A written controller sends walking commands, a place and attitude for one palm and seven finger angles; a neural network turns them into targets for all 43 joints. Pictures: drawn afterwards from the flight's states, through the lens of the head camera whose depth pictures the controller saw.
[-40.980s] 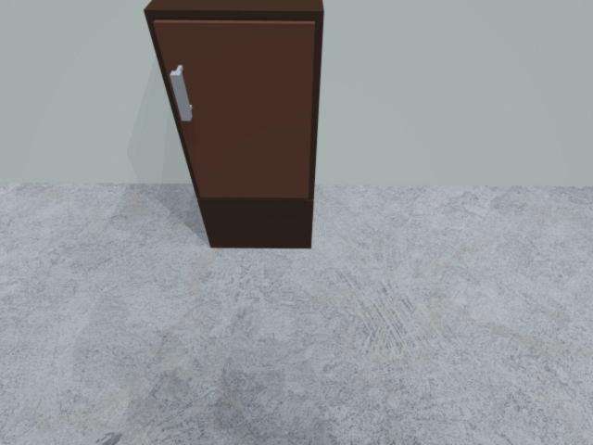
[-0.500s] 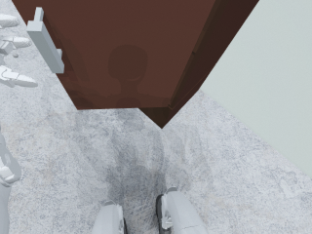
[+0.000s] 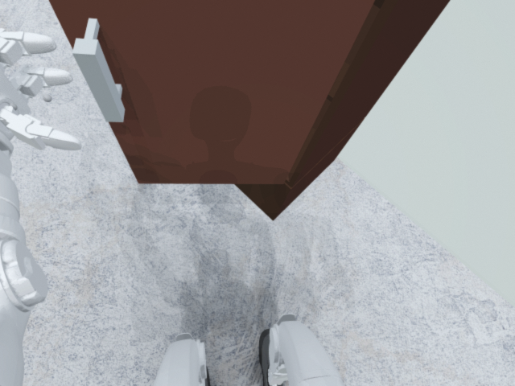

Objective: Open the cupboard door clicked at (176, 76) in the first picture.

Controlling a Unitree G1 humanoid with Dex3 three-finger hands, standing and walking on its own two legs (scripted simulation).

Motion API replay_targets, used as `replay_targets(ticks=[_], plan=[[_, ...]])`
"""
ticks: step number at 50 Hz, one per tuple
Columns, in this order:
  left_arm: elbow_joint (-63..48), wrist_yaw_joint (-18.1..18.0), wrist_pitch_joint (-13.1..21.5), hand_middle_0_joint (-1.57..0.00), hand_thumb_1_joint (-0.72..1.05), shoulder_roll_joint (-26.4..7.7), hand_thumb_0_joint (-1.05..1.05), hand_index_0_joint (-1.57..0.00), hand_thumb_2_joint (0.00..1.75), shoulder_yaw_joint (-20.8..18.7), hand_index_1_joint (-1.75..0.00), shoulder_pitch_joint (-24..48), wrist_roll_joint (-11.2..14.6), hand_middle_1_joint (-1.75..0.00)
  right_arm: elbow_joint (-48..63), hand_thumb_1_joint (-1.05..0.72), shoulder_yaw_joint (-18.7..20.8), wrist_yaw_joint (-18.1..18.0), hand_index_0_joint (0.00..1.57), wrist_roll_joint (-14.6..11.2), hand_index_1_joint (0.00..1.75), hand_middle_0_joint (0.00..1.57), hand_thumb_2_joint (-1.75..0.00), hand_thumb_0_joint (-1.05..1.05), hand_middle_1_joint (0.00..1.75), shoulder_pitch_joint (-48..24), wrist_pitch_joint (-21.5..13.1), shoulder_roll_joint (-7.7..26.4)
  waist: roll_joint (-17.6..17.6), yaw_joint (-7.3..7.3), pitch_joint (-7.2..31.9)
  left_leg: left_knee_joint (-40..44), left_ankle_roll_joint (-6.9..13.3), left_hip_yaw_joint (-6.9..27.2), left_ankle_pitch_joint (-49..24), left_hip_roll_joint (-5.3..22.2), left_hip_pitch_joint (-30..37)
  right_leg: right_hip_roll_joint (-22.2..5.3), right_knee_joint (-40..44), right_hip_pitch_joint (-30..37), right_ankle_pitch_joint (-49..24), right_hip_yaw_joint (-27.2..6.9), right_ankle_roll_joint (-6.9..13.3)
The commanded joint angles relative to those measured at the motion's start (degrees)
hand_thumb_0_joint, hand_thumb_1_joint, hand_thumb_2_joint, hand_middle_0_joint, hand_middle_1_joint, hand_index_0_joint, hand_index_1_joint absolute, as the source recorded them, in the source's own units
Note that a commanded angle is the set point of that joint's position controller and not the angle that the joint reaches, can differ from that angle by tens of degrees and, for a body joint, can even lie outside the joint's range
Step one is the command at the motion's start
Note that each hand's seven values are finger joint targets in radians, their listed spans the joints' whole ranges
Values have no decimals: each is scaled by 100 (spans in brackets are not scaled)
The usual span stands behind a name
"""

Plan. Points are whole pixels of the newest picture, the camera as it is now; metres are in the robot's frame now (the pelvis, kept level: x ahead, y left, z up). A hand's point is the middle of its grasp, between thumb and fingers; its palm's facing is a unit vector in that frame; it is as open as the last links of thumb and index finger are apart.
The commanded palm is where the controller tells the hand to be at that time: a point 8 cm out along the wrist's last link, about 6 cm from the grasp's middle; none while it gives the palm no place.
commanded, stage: move the hooked fingers beside the handle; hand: left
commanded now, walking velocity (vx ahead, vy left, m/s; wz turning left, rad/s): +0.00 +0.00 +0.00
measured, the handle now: (104, 73) +0.55 +0.19 +0.07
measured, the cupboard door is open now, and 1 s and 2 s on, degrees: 47 46 45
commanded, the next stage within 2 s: slide the fingers in behind the handle in 0.06 s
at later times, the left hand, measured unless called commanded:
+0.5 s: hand (65, 94) +0.51 +0.23 +0.08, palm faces -0.01 -1.00 -0.01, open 14.0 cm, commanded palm +0.50 +0.26 +0.07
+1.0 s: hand (73, 96) +0.51 +0.22 +0.07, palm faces +0.02 -1.00 +0.00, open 14.6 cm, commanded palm +0.49 +0.23 +0.07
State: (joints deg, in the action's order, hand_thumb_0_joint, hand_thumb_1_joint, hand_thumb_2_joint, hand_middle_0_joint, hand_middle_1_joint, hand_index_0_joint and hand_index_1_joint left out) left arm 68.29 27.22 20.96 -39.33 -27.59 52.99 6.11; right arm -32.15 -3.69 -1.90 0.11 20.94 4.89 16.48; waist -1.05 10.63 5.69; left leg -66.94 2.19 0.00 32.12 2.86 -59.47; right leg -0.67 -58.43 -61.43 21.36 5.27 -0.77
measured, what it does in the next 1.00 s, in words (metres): stands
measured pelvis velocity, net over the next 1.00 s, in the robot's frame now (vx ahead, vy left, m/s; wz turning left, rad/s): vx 0.01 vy -0.01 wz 0.03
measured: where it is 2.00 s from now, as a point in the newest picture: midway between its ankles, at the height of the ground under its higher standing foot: outside the picture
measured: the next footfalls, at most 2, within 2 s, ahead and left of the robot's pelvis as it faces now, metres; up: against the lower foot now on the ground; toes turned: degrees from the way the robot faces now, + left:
none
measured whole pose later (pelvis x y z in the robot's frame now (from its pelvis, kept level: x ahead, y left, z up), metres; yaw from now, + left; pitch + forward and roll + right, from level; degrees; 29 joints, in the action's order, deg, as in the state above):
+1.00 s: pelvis +0.01 -0.01 +0.00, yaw +2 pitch +24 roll -4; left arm 67.0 18.7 22.6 -31.7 -20.3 53.7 8.4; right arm -35.8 -2.2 -0.6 0.8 21.3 4.1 15.5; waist -1.3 8.7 6.3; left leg -65.8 1.5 1.4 31.8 1.9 -58.5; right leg -1.5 -58.3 -60.2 22.3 6.5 -0.1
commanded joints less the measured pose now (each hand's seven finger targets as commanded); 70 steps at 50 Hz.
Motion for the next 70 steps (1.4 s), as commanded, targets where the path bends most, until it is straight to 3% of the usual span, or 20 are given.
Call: replay_targets(ticks=[1, 3, 7, 10, 19, 30, 37, 40, 44, 51, 52, 54, 56, 57, 60, 61, 62, 65, 67, 70], plan=[[-1160, 12, 348, -30, -50, -1782, 0, -30, 30, -275, -120, 2296, 221, -120, 185, -90, 391, -76, 20, 1, 30, 20, -90, 0, 30, 1113, -79, 1133, -1094, -2, 2937, 832, -177, 416, -3157, -79, 2020, 311, 355, 1584, -1505, -212, 243], [-1013, 26, 272, -30, -50, -1788, 0, -30, 30, -179, -120, 2480, 156, -120, 149, -90, 364, -100, 20, -1, 30, 20, -90, 0, 30, 1108, -72, 1149, -914, 90, 2719, 837, -134, 403, -2802, -77, 1757, 299, 378, 1553, -1380, -227, 204], [-1334, 14, 362, -30, -50, -1912, 0, -30, 30, -251, -120, 2603, 152, -120, 129, -90, 377, -102, 20, 14, 30, 20, -90, 0, 30, 1149, -101, 1156, -1327, -2, 3147, 856, -220, 500, -3148, -58, 2187, 291, 332, 1448, -1374, -197, 240], [-1134, 19, 280, -30, -50, -1230, 0, -30, 30, 196, -120, 2594, 200, -120, 62, -90, 389, -70, 20, 14, 30, 20, -90, 0, 30, 1161, -118, 1119, -1169, 177, 2814, 874, -207, 531, -2986, -38, 2252, 310, 420, 1103, -1148, -143, 211], [-1253, -346, 302, -30, -50, -1372, 0, -30, 30, -30, -120, 2506, 104, -120, 72, -90, 411, -25, 20, 54, 30, 20, -90, 0, 30, 1263, -102, 1097, -1041, 35, 2948, 929, -194, 491, -2956, -73, 2126, 299, 413, 1391, -1268, -169, 221], [-1291, -418, 389, -30, -50, -655, 0, -30, 30, 512, -120, 2699, 97, -120, -44, -90, 445, -9, 20, 54, 30, 20, -90, 0, 30, 1219, -143, 1055, -1046, 178, 2800, 993, -158, 465, -2635, -109, 2196, 287, 524, 1318, -1130, -198, 228], [-1438, -480, 483, -30, -50, -142, 0, -30, 30, 833, -120, 2778, 137, -120, -165, -90, 494, 15, 20, 77, 30, 20, -90, 0, 30, 1212, -154, 1008, -1149, 214, 2948, 919, -222, 540, -3198, -74, 2593, 280, 479, 1132, -1335, -156, 239], [-1199, -543, 440, -30, -50, -229, 0, -30, 30, 748, -120, 2636, 104, -120, -168, -90, 486, 27, 20, 72, 30, 20, -90, 0, 30, 1194, -145, 1015, -909, 195, 2721, 950, -178, 488, -2805, -117, 2257, 279, 514, 1292, -1260, -174, 243], [-1443, -567, 480, -30, -50, 54, 0, -30, 30, 1019, -120, 2882, 88, -120, -201, -90, 497, 38, 20, 83, 30, 20, -90, 0, 30, 1157, -166, 980, -1205, 255, 2878, 914, -200, 494, -2999, -116, 2463, 259, 477, 1168, -1336, -176, 248], [-1525, -605, 507, -30, -50, 556, 0, -30, 30, 1302, -120, 2820, 160, -120, -188, -90, 528, 83, 20, 82, 30, 20, -90, 0, 30, 1147, -169, 935, -1103, 292, 2887, 898, -201, 533, -3279, -120, 2603, 273, 449, 1133, -1442, -115, 270], [-1475, -629, 513, -30, -50, 389, 0, -30, 30, 1213, -120, 2773, 101, -120, -246, -90, 546, 89, 20, 84, 30, 20, -90, 0, 30, 1147, -146, 967, -1167, 222, 2967, 904, -265, 592, -3382, -86, 2752, 264, 443, 1022, -1373, -110, 265], [-1369, -667, 466, -30, -50, 711, 0, -30, 30, 1439, -120, 2813, 99, -120, -274, -90, 546, 112, 20, 91, 30, 20, -90, 0, 30, 1127, -144, 928, -1111, 318, 2771, 899, -250, 569, -3239, -98, 2710, 268, 486, 922, -1313, -92, 253], [-1471, -715, 509, -30, -50, 697, 0, -30, 30, 1400, -120, 2915, 142, -120, -246, -90, 541, 102, 20, 91, 30, 20, -90, 0, 30, 1136, -165, 927, -1068, 328, 2753, 927, -225, 575, -3184, -117, 2626, 269, 478, 1025, -1314, -86, 277], [-1548, -754, 533, -30, -50, 458, 0, -30, 30, 1168, -120, 2918, 149, -120, -260, -90, 555, 109, 20, 103, 30, 20, -90, 0, 30, 1133, -162, 952, -1142, 223, 3012, 916, -255, 594, -3235, -109, 2722, 260, 444, 1075, -1331, -105, 277], [-1401, -947, 528, -30, -50, 43, 0, -30, 30, 654, -120, 2730, 217, -120, -165, -90, 518, 101, 20, 90, 30, 20, -90, 0, 30, 1091, -156, 928, -766, 97, 3011, 925, -205, 502, -3048, -161, 2242, 254, 388, 1571, -1542, -142, 267], [-1440, -1053, 584, -30, -50, -173, 0, -30, 30, 458, -120, 2657, 180, -120, -111, -90, 504, 92, 20, 98, 30, 20, -90, 0, 30, 1103, -169, 923, -876, 30, 3042, 900, -193, 470, -3131, -178, 2180, 254, 338, 1592, -1607, -150, 281], [-1450, -1134, 623, -30, -50, -168, 0, -30, 30, 525, -120, 2705, 76, -120, -98, -90, 480, 121, 20, 109, 30, 20, -90, 0, 30, 1073, -173, 889, -1051, 17, 3034, 889, -211, 447, -3126, -184, 2161, 242, 316, 1544, -1604, -186, 261], [-1420, -1287, 714, -30, -50, -310, 0, -30, 30, 466, -120, 2584, -114, -120, 0, -90, 475, 156, 20, 118, 30, 20, -90, 0, 30, 1065, -156, 876, -810, 20, 2880, 899, -146, 346, -2817, -207, 1805, 242, 335, 1850, -1648, -266, 233], [-1521, -1263, 772, -30, -50, -193, 0, -30, 30, 557, -120, 2485, -137, -120, 57, -90, 489, 168, 20, 110, 30, 20, -90, 0, 30, 1073, -155, 867, -941, -10, 3182, 908, -176, 370, -3078, -191, 2038, 244, 291, 1881, -1770, -249, 242], [-1397, -1177, 687, -30, -50, -4, 0, -30, 30, 638, -120, 2467, -8, -120, 35, -90, 508, 150, 20, 76, 30, 20, -90, 0, 30, 1080, -131, 894, -798, 42, 3056, 952, -182, 367, -2950, -172, 2060, 260, 361, 1836, -1669, -235, 225]])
